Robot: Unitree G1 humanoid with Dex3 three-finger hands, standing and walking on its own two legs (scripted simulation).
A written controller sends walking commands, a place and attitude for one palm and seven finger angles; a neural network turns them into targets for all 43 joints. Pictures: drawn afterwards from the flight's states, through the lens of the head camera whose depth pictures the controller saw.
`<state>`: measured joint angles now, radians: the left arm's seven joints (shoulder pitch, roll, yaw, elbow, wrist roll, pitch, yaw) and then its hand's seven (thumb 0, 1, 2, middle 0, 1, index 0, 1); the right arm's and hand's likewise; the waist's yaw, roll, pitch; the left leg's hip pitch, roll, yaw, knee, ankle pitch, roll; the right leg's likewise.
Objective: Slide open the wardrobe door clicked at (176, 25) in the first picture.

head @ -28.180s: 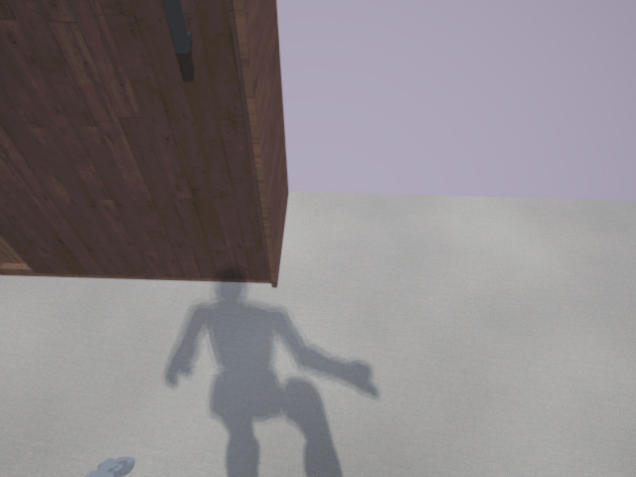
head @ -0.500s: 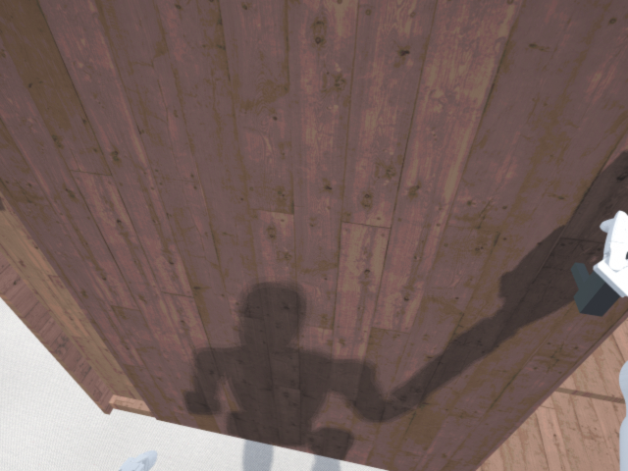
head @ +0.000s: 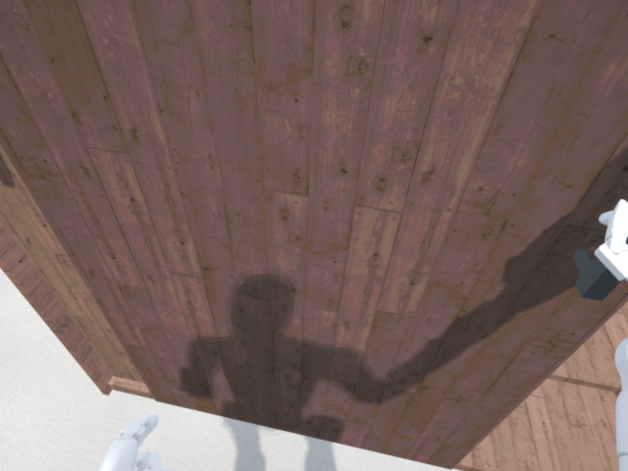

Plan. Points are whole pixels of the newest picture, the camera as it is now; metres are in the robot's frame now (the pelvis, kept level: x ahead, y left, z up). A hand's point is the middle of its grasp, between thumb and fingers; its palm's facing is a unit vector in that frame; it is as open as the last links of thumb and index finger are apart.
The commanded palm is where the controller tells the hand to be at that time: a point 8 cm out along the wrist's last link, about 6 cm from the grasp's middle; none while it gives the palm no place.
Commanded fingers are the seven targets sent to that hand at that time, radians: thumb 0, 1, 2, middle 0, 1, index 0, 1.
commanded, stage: stop walking and hold the door there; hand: right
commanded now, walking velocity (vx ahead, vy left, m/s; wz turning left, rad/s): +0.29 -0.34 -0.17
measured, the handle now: out of the picture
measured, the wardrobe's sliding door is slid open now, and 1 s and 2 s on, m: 0.70 0.70 0.70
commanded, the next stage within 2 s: loosen the grip on the handle in 1.08 s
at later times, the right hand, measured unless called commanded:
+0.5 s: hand (618, 251) +0.30 -0.28 +0.22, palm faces +0.34 +0.92 -0.18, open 6.5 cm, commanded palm +0.27 -0.30 +0.16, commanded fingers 0.00 -0.90 -0.90 0.45 1.40 0.45 1.40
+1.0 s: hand (615, 250) +0.30 -0.27 +0.22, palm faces +0.31 +0.94 -0.11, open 6.2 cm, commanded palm +0.27 -0.30 +0.16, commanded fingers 0.00 -0.90 -0.90 0.45 1.40 0.45 1.40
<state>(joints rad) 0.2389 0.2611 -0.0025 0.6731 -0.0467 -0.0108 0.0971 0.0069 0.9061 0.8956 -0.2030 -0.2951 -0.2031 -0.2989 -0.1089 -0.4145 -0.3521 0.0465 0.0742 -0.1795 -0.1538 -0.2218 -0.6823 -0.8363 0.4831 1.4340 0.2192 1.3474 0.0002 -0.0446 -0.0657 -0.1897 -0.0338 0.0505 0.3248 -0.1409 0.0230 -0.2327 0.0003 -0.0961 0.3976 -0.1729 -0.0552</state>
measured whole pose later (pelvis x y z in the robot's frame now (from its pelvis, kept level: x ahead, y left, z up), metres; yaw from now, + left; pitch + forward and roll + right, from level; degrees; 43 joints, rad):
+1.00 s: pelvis -0.01 -0.09 +0.00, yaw -3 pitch +0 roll +1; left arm 0.19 0.26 -0.01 0.63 -0.04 0.08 0.09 0.01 0.91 0.90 -0.20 -0.29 -0.20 -0.30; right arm -0.17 -0.21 -0.10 -0.16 0.05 -0.08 -0.18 -0.14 -0.71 -0.78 0.32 1.48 0.24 1.28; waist -0.02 -0.05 -0.01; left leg -0.16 0.02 0.08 0.35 -0.19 -0.01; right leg -0.21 -0.06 -0.06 0.41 -0.20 0.01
